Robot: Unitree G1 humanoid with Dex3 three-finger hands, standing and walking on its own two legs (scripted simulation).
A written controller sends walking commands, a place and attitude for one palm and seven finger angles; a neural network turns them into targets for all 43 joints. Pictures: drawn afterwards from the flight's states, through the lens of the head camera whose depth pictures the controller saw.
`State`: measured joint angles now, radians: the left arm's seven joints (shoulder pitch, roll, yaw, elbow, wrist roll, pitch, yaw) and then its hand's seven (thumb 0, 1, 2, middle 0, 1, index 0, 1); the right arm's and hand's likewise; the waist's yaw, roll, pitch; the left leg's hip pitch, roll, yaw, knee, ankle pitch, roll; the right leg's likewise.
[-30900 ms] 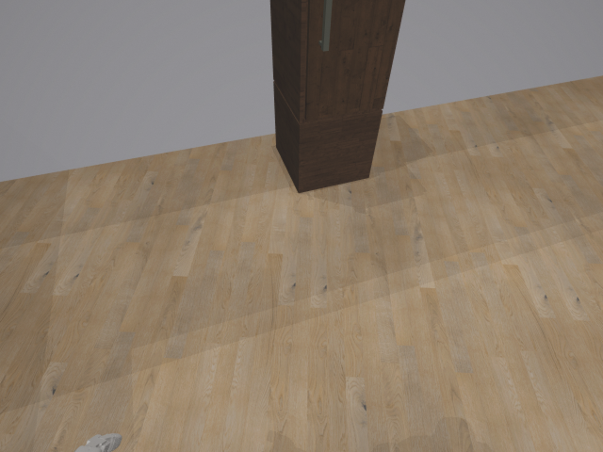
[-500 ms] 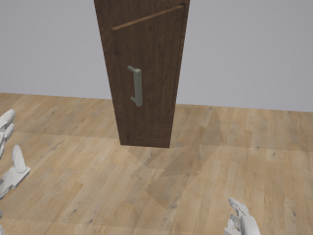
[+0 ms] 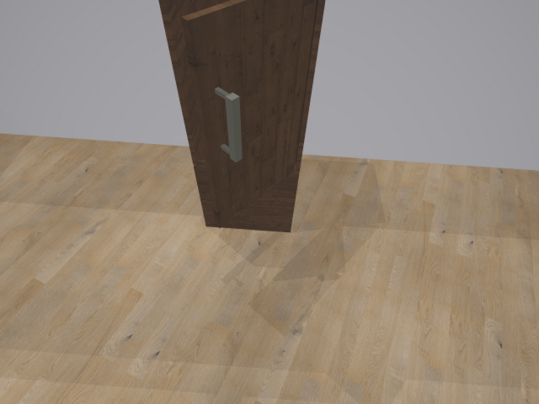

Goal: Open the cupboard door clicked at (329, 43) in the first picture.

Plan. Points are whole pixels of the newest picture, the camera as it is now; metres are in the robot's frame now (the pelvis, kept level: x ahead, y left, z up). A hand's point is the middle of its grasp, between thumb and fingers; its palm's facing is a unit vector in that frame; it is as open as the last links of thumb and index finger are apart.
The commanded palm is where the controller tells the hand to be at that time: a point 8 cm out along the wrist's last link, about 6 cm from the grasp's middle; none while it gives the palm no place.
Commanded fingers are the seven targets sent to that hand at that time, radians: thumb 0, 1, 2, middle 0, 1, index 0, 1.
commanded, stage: let the arm hang, fingers relaxed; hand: left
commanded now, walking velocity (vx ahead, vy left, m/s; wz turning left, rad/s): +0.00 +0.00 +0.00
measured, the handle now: (228, 126) +0.64 +0.12 +0.03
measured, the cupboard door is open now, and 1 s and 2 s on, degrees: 50 50 50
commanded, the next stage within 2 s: look to check the result in 0.74 s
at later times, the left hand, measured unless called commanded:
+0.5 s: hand out of the picture +0.06 +0.21 -0.15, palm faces +0.00 -0.95 -0.31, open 7.4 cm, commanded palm none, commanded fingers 0.00 0.90 0.90 -0.20 -0.30 -0.20 -0.30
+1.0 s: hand out of the picture +0.08 +0.21 -0.16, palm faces -0.02 -0.95 -0.30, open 7.4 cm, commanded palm none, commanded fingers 0.00 0.90 0.90 -0.20 -0.30 -0.20 -0.30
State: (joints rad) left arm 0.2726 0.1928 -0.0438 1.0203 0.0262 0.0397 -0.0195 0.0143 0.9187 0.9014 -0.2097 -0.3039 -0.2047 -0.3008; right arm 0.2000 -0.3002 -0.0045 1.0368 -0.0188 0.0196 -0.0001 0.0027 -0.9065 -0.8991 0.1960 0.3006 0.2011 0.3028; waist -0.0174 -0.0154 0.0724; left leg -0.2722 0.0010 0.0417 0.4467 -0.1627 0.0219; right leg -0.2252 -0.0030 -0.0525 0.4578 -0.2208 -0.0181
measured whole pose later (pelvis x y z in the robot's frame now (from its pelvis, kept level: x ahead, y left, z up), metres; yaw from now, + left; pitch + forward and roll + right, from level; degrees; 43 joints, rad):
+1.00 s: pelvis +0.03 -0.02 +0.01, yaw +0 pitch -2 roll +0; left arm 0.15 0.28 0.01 1.14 0.01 -0.01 0.01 0.00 0.91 0.90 -0.21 -0.30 -0.20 -0.30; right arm 0.15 -0.29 -0.01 1.14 -0.02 0.01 -0.01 0.00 -0.91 -0.90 0.20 0.30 0.20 0.30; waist -0.01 0.02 0.06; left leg -0.15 0.02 0.02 0.32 -0.14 -0.01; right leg -0.09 0.02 -0.07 0.32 -0.20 -0.04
